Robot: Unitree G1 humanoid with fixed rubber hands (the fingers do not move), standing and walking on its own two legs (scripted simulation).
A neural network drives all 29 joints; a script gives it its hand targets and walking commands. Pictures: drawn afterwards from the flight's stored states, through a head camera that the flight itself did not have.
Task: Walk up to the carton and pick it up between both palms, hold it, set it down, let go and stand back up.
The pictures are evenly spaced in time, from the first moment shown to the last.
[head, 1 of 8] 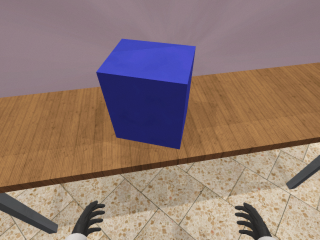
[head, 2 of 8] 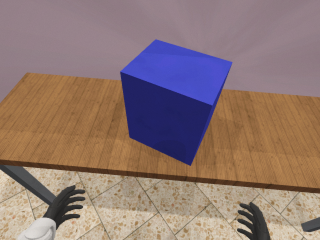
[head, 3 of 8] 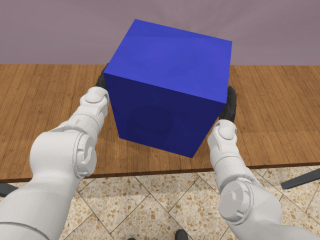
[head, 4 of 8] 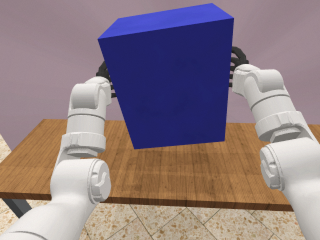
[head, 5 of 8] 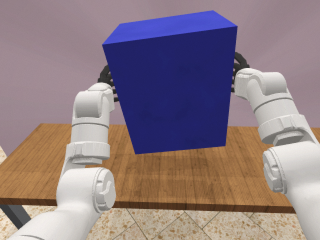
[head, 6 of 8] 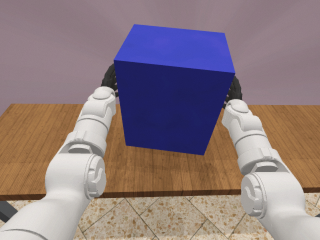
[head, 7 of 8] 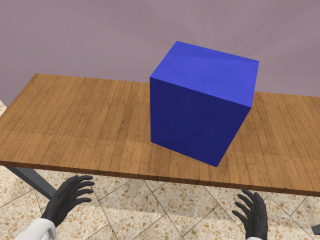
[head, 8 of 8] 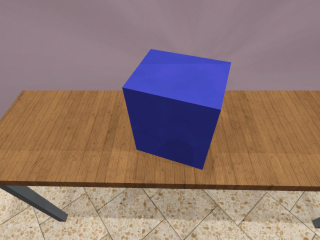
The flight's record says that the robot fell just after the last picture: no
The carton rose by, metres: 0.24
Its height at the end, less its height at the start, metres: +0.00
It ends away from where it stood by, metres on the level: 0.04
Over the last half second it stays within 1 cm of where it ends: yes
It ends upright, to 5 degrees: yes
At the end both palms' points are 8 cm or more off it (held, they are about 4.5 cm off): yes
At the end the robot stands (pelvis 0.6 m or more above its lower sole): yes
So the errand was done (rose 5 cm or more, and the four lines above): yes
